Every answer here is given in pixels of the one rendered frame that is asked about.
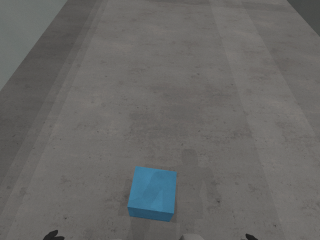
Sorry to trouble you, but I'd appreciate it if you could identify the left robot hand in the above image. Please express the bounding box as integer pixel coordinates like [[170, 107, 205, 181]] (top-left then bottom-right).
[[43, 230, 65, 240]]

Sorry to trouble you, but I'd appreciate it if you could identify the carton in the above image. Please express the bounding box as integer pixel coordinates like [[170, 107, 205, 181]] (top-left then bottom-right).
[[127, 166, 177, 222]]

